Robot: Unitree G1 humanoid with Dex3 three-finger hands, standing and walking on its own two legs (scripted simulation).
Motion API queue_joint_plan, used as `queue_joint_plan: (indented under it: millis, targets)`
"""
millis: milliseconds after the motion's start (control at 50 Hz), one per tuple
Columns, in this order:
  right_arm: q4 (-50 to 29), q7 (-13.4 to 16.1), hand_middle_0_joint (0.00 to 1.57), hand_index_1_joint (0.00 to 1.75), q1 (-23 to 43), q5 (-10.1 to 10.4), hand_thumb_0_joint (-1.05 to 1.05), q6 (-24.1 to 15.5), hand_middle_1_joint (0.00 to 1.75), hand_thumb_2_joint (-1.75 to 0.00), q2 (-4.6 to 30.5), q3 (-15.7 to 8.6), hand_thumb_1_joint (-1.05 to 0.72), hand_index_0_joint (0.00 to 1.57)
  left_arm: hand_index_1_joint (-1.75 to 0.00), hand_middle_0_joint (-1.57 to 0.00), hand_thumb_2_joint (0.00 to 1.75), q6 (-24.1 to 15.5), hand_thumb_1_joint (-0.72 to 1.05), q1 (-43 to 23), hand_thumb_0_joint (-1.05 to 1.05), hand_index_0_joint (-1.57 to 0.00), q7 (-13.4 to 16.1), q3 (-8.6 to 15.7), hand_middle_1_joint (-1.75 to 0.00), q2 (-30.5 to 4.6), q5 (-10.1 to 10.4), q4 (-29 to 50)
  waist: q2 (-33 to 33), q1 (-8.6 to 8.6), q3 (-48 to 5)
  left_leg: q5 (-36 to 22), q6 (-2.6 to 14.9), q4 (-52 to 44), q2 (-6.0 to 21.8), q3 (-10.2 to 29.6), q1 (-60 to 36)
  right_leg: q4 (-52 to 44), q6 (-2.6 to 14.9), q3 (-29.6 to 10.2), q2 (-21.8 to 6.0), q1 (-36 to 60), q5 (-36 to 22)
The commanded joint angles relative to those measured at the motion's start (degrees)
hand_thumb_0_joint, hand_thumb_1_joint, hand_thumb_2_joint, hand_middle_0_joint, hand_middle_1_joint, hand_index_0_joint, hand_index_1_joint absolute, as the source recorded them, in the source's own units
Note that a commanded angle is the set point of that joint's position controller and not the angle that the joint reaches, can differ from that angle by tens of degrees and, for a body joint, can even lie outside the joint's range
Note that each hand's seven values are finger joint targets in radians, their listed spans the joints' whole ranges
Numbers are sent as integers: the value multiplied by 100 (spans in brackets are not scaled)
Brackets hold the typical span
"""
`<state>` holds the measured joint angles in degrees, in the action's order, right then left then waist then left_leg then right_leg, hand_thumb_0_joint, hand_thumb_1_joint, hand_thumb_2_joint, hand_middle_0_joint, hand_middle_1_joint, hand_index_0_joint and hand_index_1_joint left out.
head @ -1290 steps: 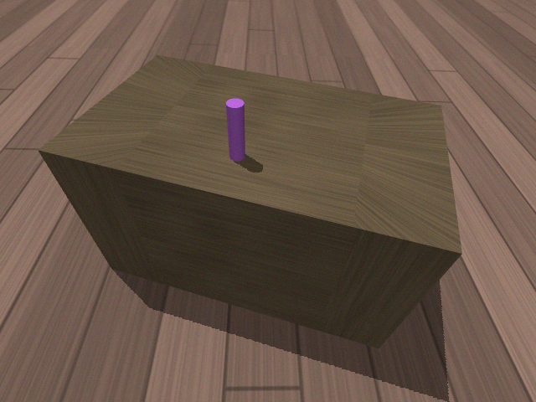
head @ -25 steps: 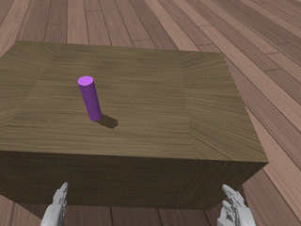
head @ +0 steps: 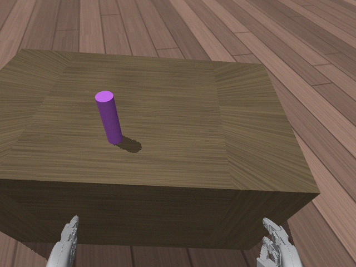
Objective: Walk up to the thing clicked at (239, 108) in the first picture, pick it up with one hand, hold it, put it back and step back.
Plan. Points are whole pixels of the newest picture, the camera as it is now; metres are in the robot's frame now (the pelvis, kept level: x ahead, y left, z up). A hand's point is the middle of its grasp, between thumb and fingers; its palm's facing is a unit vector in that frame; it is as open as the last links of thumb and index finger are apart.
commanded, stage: home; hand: left
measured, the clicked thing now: (110, 119) +0.52 +0.20 +0.02
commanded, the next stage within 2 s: stand in 0.82 s
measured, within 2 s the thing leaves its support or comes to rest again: neither
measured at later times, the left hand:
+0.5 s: hand (92, 266) +0.16 +0.18 -0.05, palm faces +0.11 -0.96 -0.25, open 17.5 cm
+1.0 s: hand out of the picture +0.07 +0.24 -0.12, palm faces -0.01 -0.93 -0.36, open 17.5 cm
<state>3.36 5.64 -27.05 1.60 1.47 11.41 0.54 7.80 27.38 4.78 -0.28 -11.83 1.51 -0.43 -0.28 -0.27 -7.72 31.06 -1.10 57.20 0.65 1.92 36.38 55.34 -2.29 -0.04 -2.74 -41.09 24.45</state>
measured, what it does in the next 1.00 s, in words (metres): stands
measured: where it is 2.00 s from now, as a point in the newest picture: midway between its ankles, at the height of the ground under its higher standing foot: outside the picture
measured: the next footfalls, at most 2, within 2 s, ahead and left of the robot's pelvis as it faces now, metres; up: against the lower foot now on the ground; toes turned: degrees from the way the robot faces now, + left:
none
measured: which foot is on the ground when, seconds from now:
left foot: down 0.00-1.00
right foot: down 0.00-1.00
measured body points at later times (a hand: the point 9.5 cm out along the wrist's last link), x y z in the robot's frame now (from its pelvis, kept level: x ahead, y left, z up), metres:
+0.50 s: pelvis +0.00 +0.00 +0.00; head +0.03 +0.01 +0.45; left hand +0.15 +0.23 -0.03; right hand +0.15 -0.25 -0.06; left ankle -0.02 +0.13 -0.68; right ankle +0.03 -0.15 -0.68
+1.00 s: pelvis -0.01 -0.01 +0.03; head +0.00 +0.00 +0.48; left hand +0.07 +0.29 -0.09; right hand +0.07 -0.31 -0.09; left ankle -0.02 +0.13 -0.68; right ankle +0.03 -0.15 -0.68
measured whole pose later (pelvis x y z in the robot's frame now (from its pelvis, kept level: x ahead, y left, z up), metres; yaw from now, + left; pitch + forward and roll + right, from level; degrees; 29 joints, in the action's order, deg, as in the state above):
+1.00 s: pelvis -0.01 -0.01 +0.03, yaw +1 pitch -1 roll +0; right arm 50.7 0.6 -13.9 -2.9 -0.1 19.3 -2.9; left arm -0.2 14.8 0.8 1.1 -19.9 -2.5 -47.1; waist -0.6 -0.6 2.6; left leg 25.6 -1.2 45.4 0.6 2.7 18.8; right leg 44.4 -1.2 1.2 -2.9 -23.3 20.1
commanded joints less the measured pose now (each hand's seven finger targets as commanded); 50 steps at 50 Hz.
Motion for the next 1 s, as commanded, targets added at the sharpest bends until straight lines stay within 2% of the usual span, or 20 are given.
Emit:
queue_joint_plan:
  millis: [0,60,80,240,260,300,340,400,500,560,580,600,620,680,780,840,860,900,940,980]
  targets:
    - [-1085,31,20,30,39,-2,0,-341,30,-90,600,-372,-90,20,-5,-5,5,-288,-55,-93,0,-5,27,256,-5,-462,-10,1080,141,-5,-610,-1979,-5,-1053,-81,-230,-21,-585,275,330,193,938,-1332]
    - [-1058,14,20,30,72,5,0,-351,30,-90,563,-348,-90,20,-5,-5,5,-288,-56,-95,0,-5,22,309,-5,-497,3,1078,130,-15,-409,-1534,17,-1137,-85,-223,75,-686,260,334,196,873,-972]
    - [-1085,17,20,30,41,5,0,-368,30,-90,635,-438,-90,20,-5,-5,5,-278,-56,-95,0,-5,15,309,-5,-479,-3,1042,120,22,-492,-1587,5,-1145,-74,-204,55,-641,270,333,196,898,-1000]
    - [-1014,28,20,30,17,9,0,-355,30,-90,523,-323,-90,20,-6,-5,6,-299,-54,-180,0,-5,24,317,-6,-537,13,1208,66,12,-413,-1287,93,-1062,-139,-318,96,-817,223,265,169,897,-872]
    - [339,90,20,30,507,41,0,-375,30,-90,863,-400,-90,20,-5,-5,4,-219,-57,190,0,-5,142,581,-5,-698,-34,1241,-59,77,-447,-1156,89,-1032,-61,-68,7,-804,213,347,260,956,-807]
    - [111,126,20,30,592,54,0,-487,30,-90,780,-322,-90,20,-6,-5,6,-168,-54,172,0,-5,180,375,-6,-585,-27,1561,143,91,-587,-1309,82,-1042,-83,-85,-91,-828,231,342,241,1091,-976]
    - [325,141,20,30,674,48,0,-566,30,-90,780,-328,-90,20,-5,-5,4,-97,-58,341,0,-5,221,223,-5,-428,-46,1255,113,132,-393,-1494,46,-1067,-50,-59,-86,-754,252,372,269,960,-1054]
    - [702,188,20,30,825,21,0,-631,30,-90,803,-334,-90,20,-5,-5,6,-93,-55,56,0,-5,267,274,-6,-536,-71,1354,308,241,-373,-1504,46,-998,-25,-112,-129,-810,257,382,269,871,-1064]
    - [984,238,20,30,1094,-12,0,-799,30,-90,807,-343,-90,20,-5,-5,5,1,-56,49,0,-5,352,374,-5,-644,-80,1559,288,141,-536,-1566,69,-976,-44,-107,-153,-845,245,411,262,1071,-1122]
    - [1184,257,20,30,1158,-28,0,-870,30,-90,794,-326,-90,20,-5,-5,4,82,-58,141,0,-5,350,302,-5,-567,-95,1349,159,160,-494,-1633,76,-952,-38,-102,-125,-845,243,412,262,1108,-1183]
    - [2653,2,20,30,1410,-773,0,-619,30,-90,1692,-534,-90,20,-5,-4,2,-386,-60,-861,0,-4,91,570,-5,-1517,-728,-662,-112,-36,357,-2187,329,-1108,184,190,-647,-1018,636,-95,-57,1690,-1320]
    - [2854,-103,20,30,1222,-812,0,-520,30,-90,1690,-587,-90,20,-4,-4,2,-595,-61,-734,0,-4,-38,621,-4,-1554,-779,-1356,-139,-2,-5,-2485,449,-1073,216,210,-854,-911,750,-174,-115,1884,-1546]
    - [2927,-157,20,30,1240,-790,0,-482,30,-90,1680,-571,-90,20,-5,-4,2,-723,-61,-754,0,-4,-109,584,-5,-1538,-741,-1547,-202,-8,-64,-2540,508,-1045,212,247,-974,-877,824,-273,-152,1924,-1671]
    - [3051,-333,20,30,1422,-548,0,-460,30,-90,1649,-543,-90,20,-5,-4,3,-918,-59,-1023,0,-4,-306,450,-5,-1501,-513,-2096,-109,-37,170,-1812,582,-1446,175,365,-1053,-1114,763,-331,-139,1868,-1073]
    - [3520,-460,20,30,1586,-435,0,-395,30,-90,1584,-596,-90,20,-5,-4,3,-1004,-60,-1407,0,-4,-365,480,-5,-1690,-451,-3041,-213,-38,407,-1265,504,-1593,74,356,-1135,-1717,740,-643,-272,1936,-647]
    - [3851,-479,20,30,1475,-429,0,-361,30,-90,1565,-601,-90,20,-5,-4,3,-1061,-60,-1520,0,-4,-355,482,-5,-1782,-453,-3520,-191,15,490,-1425,468,-1689,63,347,-1280,-1949,746,-743,-377,2104,-847]
    - [3936,-473,20,30,1441,-447,0,-363,30,-90,1597,-598,-90,20,-4,-4,2,-1053,-61,-1601,0,-4,-353,488,-5,-1794,-416,-3628,-58,36,489,-1439,497,-1850,123,433,-1461,-1865,723,-671,-335,2002,-839]
    - [4093,-474,20,30,1512,-438,0,-387,30,-90,1717,-614,-90,20,-5,-4,3,-1050,-59,-1562,0,-4,-339,457,-5,-1722,-365,-3910,348,-44,442,-1905,519,-2150,302,674,-1601,-1630,641,-361,-190,2200,-1382]
    - [4241,-469,20,30,1556,-408,0,-366,30,-90,1720,-610,-90,20,-21,-20,19,-1043,-43,-1537,0,-20,-324,456,-21,-1785,-344,-4192,247,-59,483,-1900,488,-2317,323,689,-1568,-1776,629,-346,-214,2454,-1434]
    - [4415,-455,20,30,1552,-382,0,-353,30,-90,1766,-591,-90,20,-30,-20,35,-1029,-27,-1576,0,-20,-316,451,-30,-1842,-337,-4442,175,-48,562,-1940,457,-2423,316,655,-1607,-1961,629,-392,-265,2592,-1513]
